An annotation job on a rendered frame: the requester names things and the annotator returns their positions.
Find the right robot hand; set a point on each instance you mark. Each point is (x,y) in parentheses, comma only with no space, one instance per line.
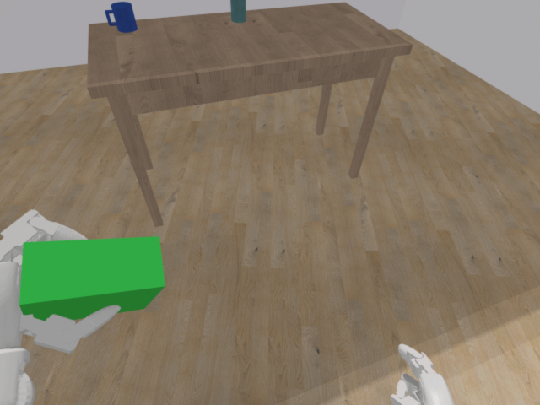
(431,388)

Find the sponge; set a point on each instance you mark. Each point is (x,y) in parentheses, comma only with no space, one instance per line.
(75,278)

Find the left robot forearm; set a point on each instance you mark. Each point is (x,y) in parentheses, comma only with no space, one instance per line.
(16,388)

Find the left robot hand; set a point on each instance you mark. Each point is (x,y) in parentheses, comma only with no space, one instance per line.
(57,332)

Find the table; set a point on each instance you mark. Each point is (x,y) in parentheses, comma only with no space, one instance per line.
(181,61)

